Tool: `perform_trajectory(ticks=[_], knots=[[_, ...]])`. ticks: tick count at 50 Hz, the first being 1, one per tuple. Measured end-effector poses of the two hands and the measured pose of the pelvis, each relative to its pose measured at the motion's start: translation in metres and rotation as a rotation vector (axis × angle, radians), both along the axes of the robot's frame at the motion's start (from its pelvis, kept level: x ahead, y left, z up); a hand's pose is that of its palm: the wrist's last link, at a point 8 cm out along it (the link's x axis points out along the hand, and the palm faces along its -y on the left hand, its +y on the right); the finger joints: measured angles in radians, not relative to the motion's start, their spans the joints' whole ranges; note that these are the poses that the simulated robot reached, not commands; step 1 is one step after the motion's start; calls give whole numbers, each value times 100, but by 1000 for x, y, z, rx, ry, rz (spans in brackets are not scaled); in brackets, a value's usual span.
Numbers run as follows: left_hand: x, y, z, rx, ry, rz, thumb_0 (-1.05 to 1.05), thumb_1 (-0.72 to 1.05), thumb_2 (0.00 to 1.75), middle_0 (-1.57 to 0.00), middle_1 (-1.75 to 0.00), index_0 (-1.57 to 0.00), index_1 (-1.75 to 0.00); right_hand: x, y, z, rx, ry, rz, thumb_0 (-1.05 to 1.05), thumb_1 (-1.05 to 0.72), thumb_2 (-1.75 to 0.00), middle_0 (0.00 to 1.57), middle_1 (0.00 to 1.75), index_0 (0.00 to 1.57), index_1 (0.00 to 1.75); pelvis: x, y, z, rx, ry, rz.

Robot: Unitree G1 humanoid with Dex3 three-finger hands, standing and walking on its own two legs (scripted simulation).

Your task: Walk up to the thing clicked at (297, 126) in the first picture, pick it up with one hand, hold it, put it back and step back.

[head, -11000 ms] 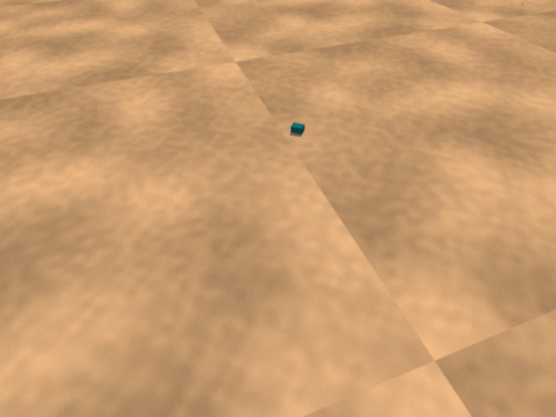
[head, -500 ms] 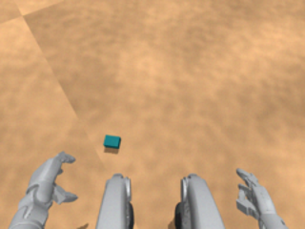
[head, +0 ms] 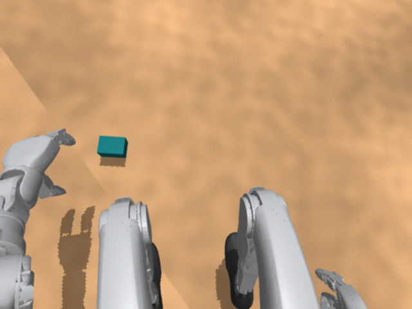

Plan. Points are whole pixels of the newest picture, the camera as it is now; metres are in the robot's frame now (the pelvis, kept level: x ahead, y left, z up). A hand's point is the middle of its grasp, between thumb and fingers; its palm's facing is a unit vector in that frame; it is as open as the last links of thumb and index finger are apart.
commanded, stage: rise first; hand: left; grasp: from above
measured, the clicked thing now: (113, 147) +0.51 +0.25 -0.37
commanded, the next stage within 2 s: approach in 1.22 s
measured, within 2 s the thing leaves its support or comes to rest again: neither
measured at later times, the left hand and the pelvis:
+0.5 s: hand (64, 157) +0.44 +0.32 -0.21, palm faces -0.49 -0.06 -0.87, open 12.4 cm; pelvis +0.00 +0.01 -0.05, yaw -2 degrees
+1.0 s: hand (72, 151) +0.46 +0.31 -0.23, palm faces -0.48 +0.00 -0.88, open 12.5 cm; pelvis +0.01 +0.00 -0.07, yaw -3 degrees
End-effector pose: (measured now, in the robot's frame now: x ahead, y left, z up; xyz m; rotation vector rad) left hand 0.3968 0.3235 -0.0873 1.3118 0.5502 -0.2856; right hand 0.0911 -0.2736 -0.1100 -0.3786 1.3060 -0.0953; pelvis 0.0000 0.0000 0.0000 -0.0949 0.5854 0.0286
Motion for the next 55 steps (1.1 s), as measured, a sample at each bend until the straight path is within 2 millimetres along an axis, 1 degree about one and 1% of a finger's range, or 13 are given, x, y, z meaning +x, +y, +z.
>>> perform_trajectory(ticks=[4,8,14,21,30,38,48,55], knots=[[10,2,-14,25,-5,-39,0,-14,74,-41,-65,-41,-65,-10,-1,-8,-17,38,-3,1,-90,-90,20,30,20,30,-1,2,-13,-8,-5,-3],[18,2,-27,46,-13,-79,0,-15,74,-40,-64,-40,-65,-15,-1,-16,-32,66,-1,1,-90,-90,20,30,20,30,-1,4,-24,-15,-9,-4],[29,0,-43,73,-27,-123,0,-17,75,-39,-64,-38,-65,-16,-1,-28,-43,95,8,1,-90,-90,20,30,20,30,0,6,-38,-22,-14,-6],[42,-3,-56,103,-37,-156,0,-19,75,-38,-64,-37,-65,-14,3,-40,-43,114,20,1,-90,-90,20,30,20,30,2,6,-50,-27,-15,-9],[54,-7,-68,122,-37,-189,0,-21,76,-36,-66,-36,-67,-16,4,-48,-44,142,24,0,-91,-90,20,30,20,30,5,6,-58,-32,-14,-16],[61,-11,-77,131,-38,-219,0,-22,76,-35,-68,-35,-68,-23,0,-51,-50,175,22,0,-91,-90,20,30,20,30,7,5,-64,-32,-13,-20],[66,-13,-84,139,-57,-243,0,-23,76,-33,-70,-34,-70,-31,-4,-54,-65,201,18,0,-91,-90,20,30,20,30,8,4,-70,-33,-19,-27],[69,-15,-87,144,-65,-257,0,-23,76,-33,-70,-34,-70,-34,-4,-55,-72,206,18,0,-91,-90,20,30,20,30,8,4,-73,-36,-21,-29]])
